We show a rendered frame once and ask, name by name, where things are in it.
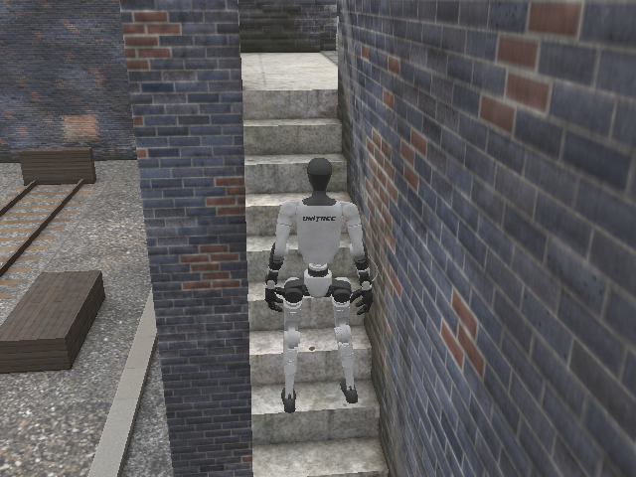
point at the right robot forearm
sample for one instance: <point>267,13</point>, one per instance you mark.
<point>363,271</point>

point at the right robot hand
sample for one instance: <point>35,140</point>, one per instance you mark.
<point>367,300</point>

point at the left robot foot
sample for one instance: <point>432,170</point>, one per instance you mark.
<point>289,404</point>

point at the robot left upper arm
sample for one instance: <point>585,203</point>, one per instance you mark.
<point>287,211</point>

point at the robot right shin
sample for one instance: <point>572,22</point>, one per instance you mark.
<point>346,354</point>

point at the robot right upper arm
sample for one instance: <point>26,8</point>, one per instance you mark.
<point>350,211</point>

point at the left robot forearm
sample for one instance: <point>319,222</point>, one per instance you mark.
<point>273,270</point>

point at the left robot hand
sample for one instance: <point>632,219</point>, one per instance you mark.
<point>270,298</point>

